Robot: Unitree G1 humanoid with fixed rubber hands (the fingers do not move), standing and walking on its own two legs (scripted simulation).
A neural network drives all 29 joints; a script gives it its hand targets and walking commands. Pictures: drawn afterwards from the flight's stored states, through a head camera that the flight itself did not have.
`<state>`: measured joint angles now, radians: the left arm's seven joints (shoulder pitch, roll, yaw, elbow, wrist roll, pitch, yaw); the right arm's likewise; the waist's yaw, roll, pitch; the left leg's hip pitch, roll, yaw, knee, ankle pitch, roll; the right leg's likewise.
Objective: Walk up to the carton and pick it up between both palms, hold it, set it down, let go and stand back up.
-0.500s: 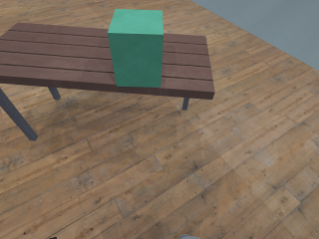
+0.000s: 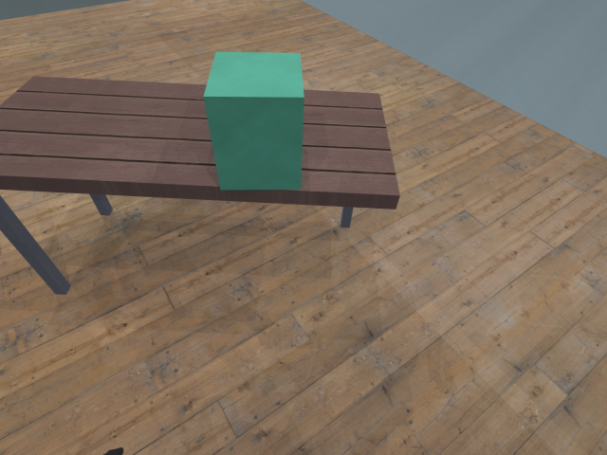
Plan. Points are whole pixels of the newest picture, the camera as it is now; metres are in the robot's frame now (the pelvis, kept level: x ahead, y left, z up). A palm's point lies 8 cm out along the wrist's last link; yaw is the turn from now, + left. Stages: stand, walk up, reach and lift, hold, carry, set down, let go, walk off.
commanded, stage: walk up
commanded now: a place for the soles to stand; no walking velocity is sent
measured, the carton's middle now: (259, 122) +0.85 +0.12 -0.03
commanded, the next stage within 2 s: none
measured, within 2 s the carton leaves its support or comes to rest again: neither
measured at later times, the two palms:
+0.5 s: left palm out of the picture +0.09 +0.33 -0.12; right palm (508, 427) +0.21 -0.30 -0.12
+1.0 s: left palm (64, 364) +0.29 +0.38 -0.13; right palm (453, 356) +0.33 -0.26 -0.15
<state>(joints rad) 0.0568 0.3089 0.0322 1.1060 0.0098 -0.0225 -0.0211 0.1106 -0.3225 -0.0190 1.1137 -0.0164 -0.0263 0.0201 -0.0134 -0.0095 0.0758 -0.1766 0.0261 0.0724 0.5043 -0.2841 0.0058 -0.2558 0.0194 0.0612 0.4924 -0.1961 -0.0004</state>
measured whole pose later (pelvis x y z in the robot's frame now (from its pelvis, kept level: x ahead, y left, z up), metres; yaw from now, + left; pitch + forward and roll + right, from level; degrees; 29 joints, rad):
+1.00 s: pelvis +0.26 +0.05 -0.04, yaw +3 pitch -3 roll -2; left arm 0.33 0.41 0.08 0.89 0.03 -0.12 -0.01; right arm 0.28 -0.40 -0.08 0.86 -0.03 0.01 0.07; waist -0.01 0.07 0.09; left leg -0.40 0.06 0.03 1.04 -0.55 0.04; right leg -0.42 -0.04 -0.11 0.83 -0.34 -0.01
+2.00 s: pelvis +0.41 +0.12 -0.03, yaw +0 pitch -3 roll -1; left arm 0.02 0.35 0.04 1.08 0.00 -0.03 0.00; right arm 0.09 -0.34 -0.01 1.07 0.00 -0.04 -0.01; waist -0.01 -0.01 0.12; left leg -0.33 0.08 0.08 0.83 -0.45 -0.01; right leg -0.42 -0.02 -0.05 0.79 -0.32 -0.01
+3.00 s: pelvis +0.44 +0.10 +0.01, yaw -1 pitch -2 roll +0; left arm 0.05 0.31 0.03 1.13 0.01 0.00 -0.02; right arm 0.08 -0.32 -0.01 1.14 -0.02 -0.03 0.00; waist 0.00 -0.01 0.06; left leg -0.07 0.08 0.10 0.38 -0.26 -0.05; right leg -0.19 0.00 -0.04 0.41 -0.18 -0.02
